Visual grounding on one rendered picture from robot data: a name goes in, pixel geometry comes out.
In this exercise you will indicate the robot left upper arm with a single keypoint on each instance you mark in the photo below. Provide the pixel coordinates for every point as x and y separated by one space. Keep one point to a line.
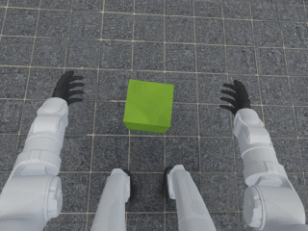
29 201

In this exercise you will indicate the robot left hand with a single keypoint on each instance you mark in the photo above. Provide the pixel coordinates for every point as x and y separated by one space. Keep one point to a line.
62 89

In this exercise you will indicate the robot right upper arm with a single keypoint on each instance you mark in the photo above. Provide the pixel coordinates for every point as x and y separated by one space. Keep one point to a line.
270 208

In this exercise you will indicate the right robot forearm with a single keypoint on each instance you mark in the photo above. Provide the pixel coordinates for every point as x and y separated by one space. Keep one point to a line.
261 166

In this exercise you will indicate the left robot forearm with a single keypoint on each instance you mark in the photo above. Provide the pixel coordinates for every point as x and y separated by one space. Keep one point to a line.
42 149

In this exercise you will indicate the robot left thigh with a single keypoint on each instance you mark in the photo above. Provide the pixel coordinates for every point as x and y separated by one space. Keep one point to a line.
110 213

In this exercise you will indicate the robot right thigh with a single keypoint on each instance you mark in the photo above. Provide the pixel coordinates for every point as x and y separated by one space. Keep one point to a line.
192 212

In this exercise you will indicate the carton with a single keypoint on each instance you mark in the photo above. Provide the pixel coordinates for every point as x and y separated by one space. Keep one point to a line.
148 106

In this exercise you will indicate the robot right hand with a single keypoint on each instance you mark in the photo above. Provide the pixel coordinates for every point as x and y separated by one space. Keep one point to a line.
240 95

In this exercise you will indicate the robot thigh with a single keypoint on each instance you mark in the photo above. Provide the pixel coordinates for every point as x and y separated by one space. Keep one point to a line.
192 212
110 213

